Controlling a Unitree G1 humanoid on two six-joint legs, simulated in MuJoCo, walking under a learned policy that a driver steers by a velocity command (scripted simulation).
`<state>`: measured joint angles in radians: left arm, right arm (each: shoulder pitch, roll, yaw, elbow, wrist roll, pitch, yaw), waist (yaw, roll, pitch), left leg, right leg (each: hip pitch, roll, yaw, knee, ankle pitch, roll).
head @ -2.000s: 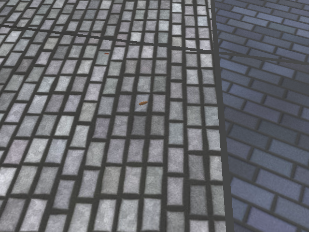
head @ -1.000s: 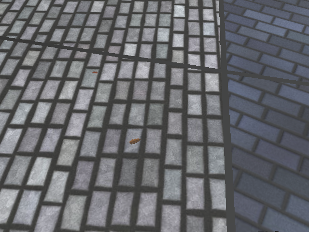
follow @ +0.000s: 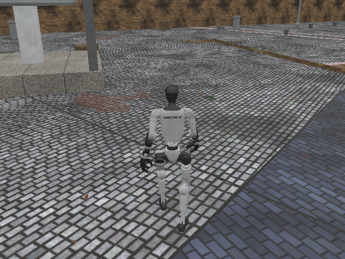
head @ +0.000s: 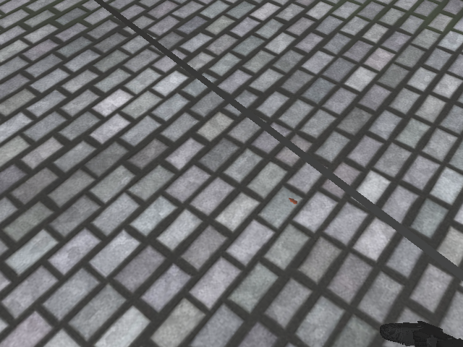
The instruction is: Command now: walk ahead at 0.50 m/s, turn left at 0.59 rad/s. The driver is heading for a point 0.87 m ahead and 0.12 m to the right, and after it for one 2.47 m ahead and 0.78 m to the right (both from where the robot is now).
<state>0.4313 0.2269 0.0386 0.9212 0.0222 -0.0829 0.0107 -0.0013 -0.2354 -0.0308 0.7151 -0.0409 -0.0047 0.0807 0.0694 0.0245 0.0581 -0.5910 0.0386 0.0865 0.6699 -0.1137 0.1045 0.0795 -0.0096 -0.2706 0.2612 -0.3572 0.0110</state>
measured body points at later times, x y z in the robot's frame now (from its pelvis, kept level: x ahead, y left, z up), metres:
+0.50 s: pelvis +0.26 +0.04 +0.01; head +0.29 +0.06 +0.45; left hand +0.38 +0.29 -0.13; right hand +0.27 -0.22 -0.13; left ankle +0.15 +0.08 -0.73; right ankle +0.44 -0.08 -0.68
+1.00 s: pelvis +0.54 +0.02 +0.01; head +0.58 +0.00 +0.46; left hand +0.61 +0.29 -0.11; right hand +0.67 -0.26 -0.10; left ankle +0.74 +0.15 -0.68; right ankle +0.46 -0.02 -0.73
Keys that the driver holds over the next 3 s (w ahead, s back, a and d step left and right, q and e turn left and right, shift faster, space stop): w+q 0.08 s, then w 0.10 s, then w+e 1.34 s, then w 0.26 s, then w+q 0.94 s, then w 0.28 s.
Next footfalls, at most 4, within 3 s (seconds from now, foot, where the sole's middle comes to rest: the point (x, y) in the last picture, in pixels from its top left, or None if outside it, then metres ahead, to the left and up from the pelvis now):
0.06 left None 0.19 0.08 -0.77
0.64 right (265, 327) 0.50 -0.03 -0.77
1.14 left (235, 223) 0.83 0.08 -0.77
1.68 right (335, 202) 0.94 -0.26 -0.77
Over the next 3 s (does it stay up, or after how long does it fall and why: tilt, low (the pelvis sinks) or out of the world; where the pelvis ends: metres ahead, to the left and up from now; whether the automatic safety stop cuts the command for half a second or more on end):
stays up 1.49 -0.45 0.01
